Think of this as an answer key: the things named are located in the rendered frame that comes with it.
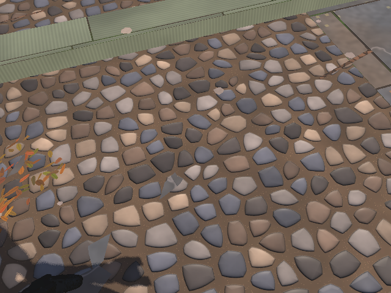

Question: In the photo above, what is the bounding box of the left robot hand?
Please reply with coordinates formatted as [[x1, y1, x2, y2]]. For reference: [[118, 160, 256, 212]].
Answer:
[[19, 274, 83, 293]]

